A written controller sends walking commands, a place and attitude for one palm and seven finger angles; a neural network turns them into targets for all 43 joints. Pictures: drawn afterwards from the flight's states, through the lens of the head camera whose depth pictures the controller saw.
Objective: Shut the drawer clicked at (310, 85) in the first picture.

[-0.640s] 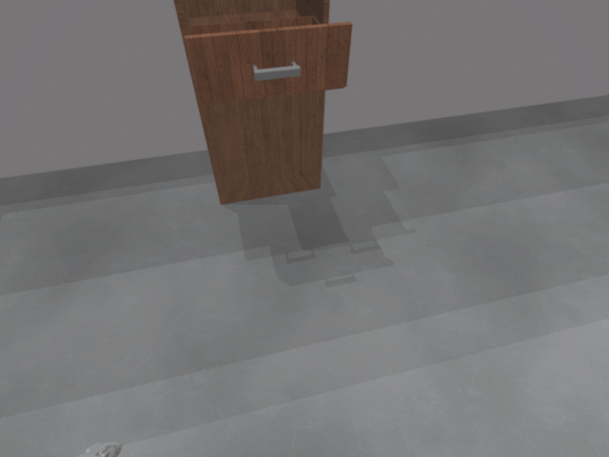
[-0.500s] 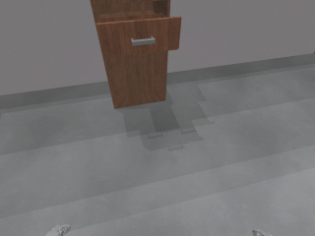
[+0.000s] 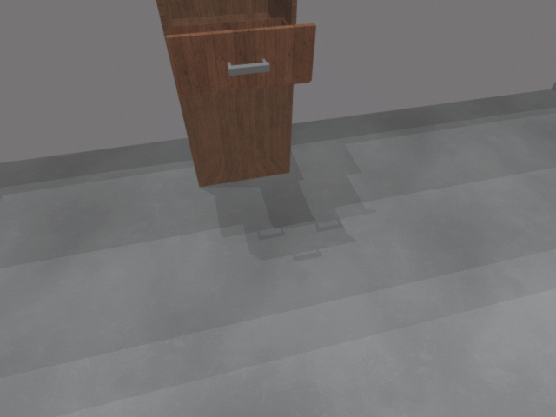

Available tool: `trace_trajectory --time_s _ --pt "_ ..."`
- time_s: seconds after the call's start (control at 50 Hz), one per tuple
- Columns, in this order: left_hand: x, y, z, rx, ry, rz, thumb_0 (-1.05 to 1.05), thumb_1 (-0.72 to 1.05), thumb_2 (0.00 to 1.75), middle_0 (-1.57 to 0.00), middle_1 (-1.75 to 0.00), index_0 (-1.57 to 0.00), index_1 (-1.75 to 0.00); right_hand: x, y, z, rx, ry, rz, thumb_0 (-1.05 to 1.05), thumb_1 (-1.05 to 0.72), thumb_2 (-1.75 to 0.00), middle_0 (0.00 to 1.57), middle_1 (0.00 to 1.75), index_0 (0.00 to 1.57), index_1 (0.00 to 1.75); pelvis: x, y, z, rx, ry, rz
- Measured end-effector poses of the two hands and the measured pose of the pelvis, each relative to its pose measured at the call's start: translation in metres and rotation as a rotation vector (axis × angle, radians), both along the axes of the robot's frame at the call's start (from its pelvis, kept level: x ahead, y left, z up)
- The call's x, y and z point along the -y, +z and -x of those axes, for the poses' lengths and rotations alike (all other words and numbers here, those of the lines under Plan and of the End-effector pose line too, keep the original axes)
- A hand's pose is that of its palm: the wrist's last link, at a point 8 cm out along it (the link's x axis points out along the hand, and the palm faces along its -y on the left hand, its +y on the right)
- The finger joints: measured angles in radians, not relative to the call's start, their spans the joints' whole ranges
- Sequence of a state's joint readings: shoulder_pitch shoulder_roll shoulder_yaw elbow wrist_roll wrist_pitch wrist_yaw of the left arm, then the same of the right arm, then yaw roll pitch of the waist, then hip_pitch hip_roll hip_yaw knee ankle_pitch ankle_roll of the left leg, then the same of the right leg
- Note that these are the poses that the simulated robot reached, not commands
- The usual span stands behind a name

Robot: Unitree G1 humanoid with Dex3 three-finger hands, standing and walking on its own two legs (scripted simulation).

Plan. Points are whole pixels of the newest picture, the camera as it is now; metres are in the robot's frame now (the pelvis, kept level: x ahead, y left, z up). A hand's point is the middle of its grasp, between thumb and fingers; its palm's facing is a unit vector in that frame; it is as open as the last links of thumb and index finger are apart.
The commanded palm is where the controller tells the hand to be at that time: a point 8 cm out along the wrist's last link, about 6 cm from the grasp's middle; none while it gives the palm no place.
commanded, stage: stand and wait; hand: left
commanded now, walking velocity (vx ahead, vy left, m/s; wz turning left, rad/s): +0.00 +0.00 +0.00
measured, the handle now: (247, 65) +1.07 +0.16 +0.00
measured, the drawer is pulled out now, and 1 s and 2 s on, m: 0.30 0.30 0.30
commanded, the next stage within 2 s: look at it before walking up in 0.18 s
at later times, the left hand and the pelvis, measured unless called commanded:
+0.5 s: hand out of the picture +0.07 +0.25 -0.15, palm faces -0.01 -0.94 -0.33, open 7.4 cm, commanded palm none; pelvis -0.01 +0.00 +0.00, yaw +0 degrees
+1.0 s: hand out of the picture +0.05 +0.25 -0.16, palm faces -0.01 -0.94 -0.33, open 7.4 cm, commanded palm none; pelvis -0.01 +0.01 +0.00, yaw -1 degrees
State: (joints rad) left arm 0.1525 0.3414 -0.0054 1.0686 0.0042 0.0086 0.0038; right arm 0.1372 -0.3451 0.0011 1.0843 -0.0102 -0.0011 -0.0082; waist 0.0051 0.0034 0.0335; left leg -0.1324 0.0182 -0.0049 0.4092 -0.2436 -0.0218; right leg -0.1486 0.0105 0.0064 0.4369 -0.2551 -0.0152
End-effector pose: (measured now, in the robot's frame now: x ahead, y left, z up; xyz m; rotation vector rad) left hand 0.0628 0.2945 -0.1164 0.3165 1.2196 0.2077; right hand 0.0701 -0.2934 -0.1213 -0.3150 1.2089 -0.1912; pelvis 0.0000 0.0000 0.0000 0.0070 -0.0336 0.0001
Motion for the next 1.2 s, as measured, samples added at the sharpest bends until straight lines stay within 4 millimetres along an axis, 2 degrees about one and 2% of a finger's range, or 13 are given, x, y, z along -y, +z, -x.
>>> trace_trajectory --time_s 0.14,0.4,0.96,1.08,1.2 --pt "0.001 0.002 0.001 0.01 -0.004 -0.002 0.0 0.91 0.9 -0.2 -0.3 -0.2 -0.3 0.001 -0.001 0.009 -0.007 -0.005 -0.006 0.0 -0.9 -0.89 0.2 0.3 0.2 0.3 0.001 0.001 0.005 0.005 -0.001 0.001" --pt "0.005 0.002 0.0 0.035 -0.014 0.012 0.0 0.91 0.9 -0.2 -0.3 -0.2 -0.3 -0.003 0.002 0.012 0.007 -0.002 -0.013 0.0 -0.9 -0.89 0.2 0.3 0.2 0.3 0.001 0.002 0.012 0.006 0.0 0.002" --pt "-0.003 -0.002 0.02 -0.01 0.006 0.012 0.0 0.91 0.9 -0.2 -0.3 -0.2 -0.3 -0.01 0.003 0.015 -0.007 0.002 -0.008 0.0 -0.9 -0.89 0.2 0.3 0.2 0.3 -0.006 0.003 0.014 0.006 -0.002 0.005" --pt "0.012 -0.016 0.028 -0.066 0.005 0.062 0.0 0.91 0.9 -0.2 -0.3 -0.2 -0.3 -0.026 -0.009 0.025 -0.012 -0.045 -0.049 0.0 -0.9 -0.89 0.2 0.3 0.2 0.3 -0.007 -0.004 0.001 -0.003 -0.051 0.008" --pt "0.038 -0.034 0.029 -0.153 -0.014 0.121 0.0 0.91 0.9 -0.2 -0.3 -0.2 -0.3 -0.039 -0.029 0.052 -0.052 -0.153 -0.099 0.0 -0.9 -0.89 0.2 0.3 0.2 0.3 -0.002 -0.015 -0.023 -0.014 -0.12 -0.005"
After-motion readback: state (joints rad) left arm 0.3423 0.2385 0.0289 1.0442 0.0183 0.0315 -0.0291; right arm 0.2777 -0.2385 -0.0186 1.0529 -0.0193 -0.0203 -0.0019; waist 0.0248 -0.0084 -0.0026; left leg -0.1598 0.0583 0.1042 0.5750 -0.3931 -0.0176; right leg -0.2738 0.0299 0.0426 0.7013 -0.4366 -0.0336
